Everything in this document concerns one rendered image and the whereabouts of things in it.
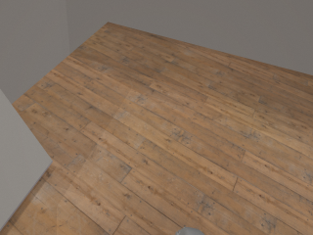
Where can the fridge door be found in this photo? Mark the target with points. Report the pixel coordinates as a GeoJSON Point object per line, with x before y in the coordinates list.
{"type": "Point", "coordinates": [22, 159]}

